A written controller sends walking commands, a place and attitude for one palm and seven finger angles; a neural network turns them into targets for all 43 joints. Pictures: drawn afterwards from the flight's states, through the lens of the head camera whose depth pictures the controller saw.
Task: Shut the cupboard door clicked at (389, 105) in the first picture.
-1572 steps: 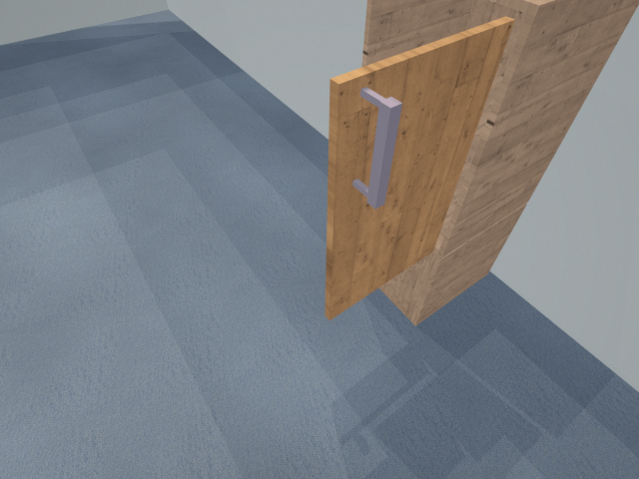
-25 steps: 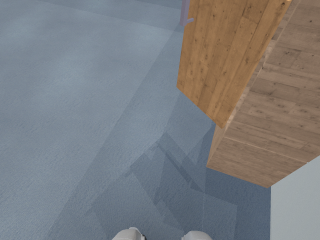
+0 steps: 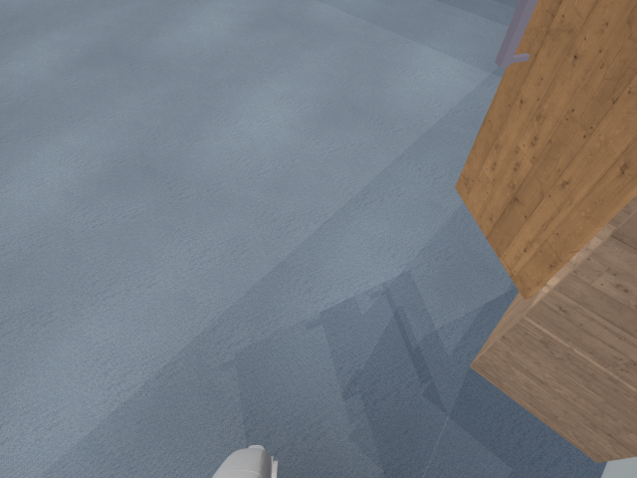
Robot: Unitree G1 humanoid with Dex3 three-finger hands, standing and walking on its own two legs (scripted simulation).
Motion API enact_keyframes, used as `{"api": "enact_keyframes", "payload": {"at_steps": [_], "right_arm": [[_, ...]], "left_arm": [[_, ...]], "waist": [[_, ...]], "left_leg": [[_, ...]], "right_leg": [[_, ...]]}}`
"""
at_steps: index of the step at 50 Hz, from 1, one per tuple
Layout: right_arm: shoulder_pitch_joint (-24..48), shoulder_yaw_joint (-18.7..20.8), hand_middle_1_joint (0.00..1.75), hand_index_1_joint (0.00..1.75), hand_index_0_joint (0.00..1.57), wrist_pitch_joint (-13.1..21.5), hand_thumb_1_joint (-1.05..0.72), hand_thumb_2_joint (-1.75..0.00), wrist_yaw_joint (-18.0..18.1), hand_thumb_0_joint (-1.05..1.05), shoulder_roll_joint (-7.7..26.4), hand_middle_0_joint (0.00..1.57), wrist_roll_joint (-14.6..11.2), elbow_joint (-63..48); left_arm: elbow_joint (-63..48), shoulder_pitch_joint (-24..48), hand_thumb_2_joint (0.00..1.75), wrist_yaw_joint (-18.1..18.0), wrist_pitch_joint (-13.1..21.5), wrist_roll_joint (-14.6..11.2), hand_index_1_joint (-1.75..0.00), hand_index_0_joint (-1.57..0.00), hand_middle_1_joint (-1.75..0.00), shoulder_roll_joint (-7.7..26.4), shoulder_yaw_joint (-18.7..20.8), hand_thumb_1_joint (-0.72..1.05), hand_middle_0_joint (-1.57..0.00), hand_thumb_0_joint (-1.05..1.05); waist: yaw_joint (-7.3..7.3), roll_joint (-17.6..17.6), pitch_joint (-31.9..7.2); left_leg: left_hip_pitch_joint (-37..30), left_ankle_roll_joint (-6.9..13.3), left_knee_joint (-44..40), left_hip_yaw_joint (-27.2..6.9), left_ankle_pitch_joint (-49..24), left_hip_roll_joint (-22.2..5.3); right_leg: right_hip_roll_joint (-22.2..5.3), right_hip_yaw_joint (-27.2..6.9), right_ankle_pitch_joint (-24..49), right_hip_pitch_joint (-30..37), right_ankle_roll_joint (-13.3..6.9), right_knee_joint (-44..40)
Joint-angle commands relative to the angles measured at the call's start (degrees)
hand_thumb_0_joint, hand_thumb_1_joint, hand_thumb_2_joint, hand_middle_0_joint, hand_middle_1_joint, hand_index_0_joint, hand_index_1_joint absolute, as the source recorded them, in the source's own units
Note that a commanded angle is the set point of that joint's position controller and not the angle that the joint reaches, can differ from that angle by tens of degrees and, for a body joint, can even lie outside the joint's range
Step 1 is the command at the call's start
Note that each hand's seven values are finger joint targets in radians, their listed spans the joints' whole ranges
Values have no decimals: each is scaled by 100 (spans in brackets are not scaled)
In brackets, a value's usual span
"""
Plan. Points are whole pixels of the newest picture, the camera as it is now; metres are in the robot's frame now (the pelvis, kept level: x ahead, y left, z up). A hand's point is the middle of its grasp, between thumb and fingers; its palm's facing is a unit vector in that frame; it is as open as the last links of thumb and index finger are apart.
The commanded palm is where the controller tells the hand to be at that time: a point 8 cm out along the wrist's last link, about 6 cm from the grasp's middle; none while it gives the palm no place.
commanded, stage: walk to a spot facing it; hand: left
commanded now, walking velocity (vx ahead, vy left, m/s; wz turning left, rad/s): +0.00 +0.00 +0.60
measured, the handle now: (532, 15) +0.82 -0.35 +0.14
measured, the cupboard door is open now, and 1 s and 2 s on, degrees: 56 56 56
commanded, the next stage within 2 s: turn to face it in 1.80 s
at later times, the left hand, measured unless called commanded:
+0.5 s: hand out of the picture +0.06 +0.22 -0.15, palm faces +0.30 -0.91 -0.30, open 7.4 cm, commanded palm none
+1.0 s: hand out of the picture -0.02 +0.21 -0.20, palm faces +0.63 -0.76 -0.18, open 7.4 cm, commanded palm none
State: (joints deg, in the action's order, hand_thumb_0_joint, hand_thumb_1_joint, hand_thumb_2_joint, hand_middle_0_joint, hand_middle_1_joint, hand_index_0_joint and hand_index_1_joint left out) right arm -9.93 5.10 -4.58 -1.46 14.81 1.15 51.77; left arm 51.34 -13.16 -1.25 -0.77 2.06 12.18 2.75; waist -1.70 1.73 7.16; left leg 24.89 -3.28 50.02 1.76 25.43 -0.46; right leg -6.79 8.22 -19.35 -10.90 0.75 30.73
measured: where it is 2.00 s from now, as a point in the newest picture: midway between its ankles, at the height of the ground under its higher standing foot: (224, 371)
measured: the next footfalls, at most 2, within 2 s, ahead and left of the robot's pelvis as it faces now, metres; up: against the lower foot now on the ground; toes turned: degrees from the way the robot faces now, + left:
left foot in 0.10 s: +0.04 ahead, +0.14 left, +0.00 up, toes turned +7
right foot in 0.44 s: +0.09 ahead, -0.12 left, +0.00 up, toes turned +12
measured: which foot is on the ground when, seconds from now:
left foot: up 0.00-0.08, down 0.10-0.44, up 0.46-0.90, down 0.92-1.00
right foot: down 0.00-0.10, up 0.12-0.42, down 0.44-0.92, up 0.94-1.00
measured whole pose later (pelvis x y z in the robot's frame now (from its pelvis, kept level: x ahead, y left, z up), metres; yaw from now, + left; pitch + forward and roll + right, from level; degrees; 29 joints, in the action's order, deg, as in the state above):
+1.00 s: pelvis +0.13 +0.09 -0.03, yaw +37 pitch -1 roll +0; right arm -5.4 2.9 1.7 -1.3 12.5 1.9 50.5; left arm 59.2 -21.8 0.7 -0.5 1.2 11.2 3.3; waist 1.0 2.0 7.9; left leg 23.9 5.3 40.6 7.4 15.5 0.6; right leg -9.5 7.4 -28.6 -14.8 2.4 66.8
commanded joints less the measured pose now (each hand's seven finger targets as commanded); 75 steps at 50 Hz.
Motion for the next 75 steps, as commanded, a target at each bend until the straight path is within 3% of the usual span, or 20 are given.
{"api": "enact_keyframes", "payload": {"at_steps": [1, 3, 5, 20, 21, 22, 23, 26, 30, 40, 44, 45, 46, 47, 53, 69, 71, 73, 74, 75], "right_arm": [[289, -72, 30, 30, 20, 237, -90, -90, -6, 0, 188, 20, -50, -552], [-240, -7, 30, 30, 20, 286, -90, -90, -8, 0, 461, 20, -22, -395], [-928, 250, 30, 30, 20, 332, -90, -90, 107, 0, 1485, 20, 9, -269], [118, 122, 30, 30, 20, 322, -90, -90, 183, 0, 966, 20, 78, -497], [270, 87, 30, 30, 20, 340, -90, -90, 178, 0, 714, 20, 31, -573], [204, -23, 30, 30, 20, 387, -90, -90, 152, 0, 184, 20, -55, -713], [541, 12, 30, 30, 20, 401, -90, -90, 112, 0, 388, 20, 17, -827], [74, 93, 30, 30, 20, 316, -90, -90, -22, 0, 366, 20, 123, -491], [-84, 9, 30, 30, 20, 314, -90, -90, -135, 0, 80, 20, 56, -267], [1027, -175, 30, 30, 20, 456, -90, -90, -226, 0, -111, 20, 48, -529], [-498, -60, 30, 30, 20, 563, -90, -90, -134, 0, 256, 20, 91, -160], [-1316, 62, 30, 30, 20, 584, -90, -90, -63, 0, 706, 20, 121, 23], [-1878, 251, 30, 30, 20, 632, -90, -90, 29, 0, 1463, 20, 145, 134], [-2101, 277, 30, 30, 20, 591, -90, -90, 126, 0, 1627, 20, 33, 241], [-568, -128, 30, 30, 20, 829, -90, -90, 258, 0, 440, 20, 32, -4], [-1824, -136, 30, 30, 20, 876, -90, -90, 296, 0, 199, 20, 66, 868], [-1725, -152, 30, 30, 20, 870, -90, -90, 305, 0, 232, 20, 31, 925], [-1782, -164, 30, 30, 20, 931, -90, -90, 224, 0, -67, 20, -109, 791], [-1997, -212, 30, 30, 20, 922, -90, -90, 244, 0, -191, 20, -113, 725], [-1814, -153, 30, 30, 20, 880, -90, -90, 229, 0, -53, 20, -65, 810]], "left_arm": [[-228, -462, 90, -85, 90, -9, -30, -20, -30, 1347, 410, 90, -20, 0], [-276, -338, 90, -57, 69, -63, -30, -20, -30, 1270, 390, 90, -20, 0], [-684, -115, 90, -31, 9, -126, -30, -20, -30, 580, 191, 90, -20, 0], [-370, -393, 90, 218, 72, -31, -30, -20, -30, 682, 297, 90, -20, 0], [-240, -940, 90, 186, 136, 8, -30, -20, -30, 946, 392, 90, -20, 0], [-212, -1343, 90, 90, 196, 103, -30, -20, -30, 1485, 500, 90, -20, 0], [-289, -1154, 90, 21, 168, 5, -30, -20, -30, 1626, 476, 90, -20, 0], [-475, -3, 90, 16, 332, -32, -30, -20, -30, 1023, 345, 90, -20, 0], [-214, -340, 90, 45, 479, -62, -30, -20, -30, 653, 268, 90, -20, 0], [360, -1280, 90, 21, 501, -8, -30, -20, -30, 788, 289, 90, -20, 0], [318, -933, 90, 64, 488, -78, -30, -20, -30, 1042, 311, 90, -20, 0], [212, -902, 90, 115, 481, -101, -30, -20, -30, 890, 299, 90, -20, 0], [-51, -856, 90, 213, 437, -156, -30, -20, -30, 535, 240, 90, -20, 0], [-337, -204, 90, 167, 379, -126, -30, -20, -30, 658, 199, 90, -20, 0], [161, -596, 90, 209, 192, 23, -30, -20, -30, 246, 202, 90, -20, 0], [-369, 1236, 90, 284, 318, -63, -30, -20, -30, 198, 136, 90, -20, 0], [-115, 363, 90, 263, 394, -65, -30, -20, -30, 335, 185, 90, -20, 0], [479, -1536, 90, 129, 510, 37, -30, -20, -30, 1095, 408, 90, -20, 0], [614, -1853, 90, 116, 465, -31, -30, -20, -30, 1372, 452, 90, -20, 0], [519, -1379, 90, 104, 464, -68, -30, -20, -30, 1077, 434, 90, -20, 0]], "waist": [[316, 1131, -887], [-2, 594, -1173], [-364, -2123, -1663], [377, -1004, -599], [687, -257, -705], [896, 1709, -822], [847, 1640, -367], [82, 755, 33], [70, 719, -194], [467, 731, -152], [-351, 440, -955], [-766, -301, -1548], [-869, -1984, -1990], [-974, -1414, -2152], [108, -756, -492], [-158, -645, -56], [273, -426, -495], [938, 1045, -1712], [790, 1607, -1951], [703, 1113, -1445]], "left_leg": [[-234, 112, -1264, 421, -292, 136], [-1566, 220, -2431, 215, -1608, 35], [-3180, 1484, -2626, -2639, -6361, -2318], [209, 1043, -2964, -2177, 1157, -626], [1176, 811, -2046, -1797, 1271, -163], [2378, 401, -67, -716, 1231, 607], [2353, 337, 1402, -749, 990, 347], [1926, 244, 2422, -763, -448, -180], [1636, 139, 1883, -247, -1252, -237], [1314, 452, -685, 493, -864, -312], [-1371, 799, -1616, 923, -968, 336], [-2927, 1025, -1917, 137, -1010, -165], [-4187, 1712, -2539, -2796, -1480, -1940], [-4371, 1978, -3124, -3533, -1974, -2337], [-1289, 1344, -3816, -1359, -1294, -1329], [-2454, 1454, -3617, -907, -3271, -1273], [-2260, 1259, -2696, -716, -4062, -1075], [-260, 829, 149, -50, -2315, -57], [580, 720, 1749, -125, 666, 484], [942, 791, 2422, -543, 416, 100]], "right_leg": [[-1260, -519, 4407, 984, -599, -31], [-1082, -127, 3637, 270, -210, 922], [66, -48, -2043, -2167, 406, 3054], [764, -230, -93, 382, 257, 88], [361, -759, -568, 1486, 159, -768], [-1388, -2916, -2278, 2172, -343, -1966], [-2293, -4058, -3151, 1006, -713, -2613], [-1703, -2724, -2303, -126, -614, -2537], [-1019, -488, 801, 519, -403, -2018], [-1537, 408, 3283, 1756, -509, -1391], [-1332, 1058, 4469, 907, -289, 710], [-1087, 1043, 3118, -205, -108, 2128], [-57, 781, -1096, -2300, 226, 4035], [83, -234, -1441, -2954, 106, 4770], [-289, -727, 347, -2148, 145, 3743], [314, -454, 1020, -1816, -128, 366], [550, -335, 1145, -467, -249, -171], [-944, -2224, 1195, 2564, -759, -656], [-2042, -3788, 1027, 2667, -1153, -1428], [-1885, -3626, 173, 2103, -1129, -1668]]}}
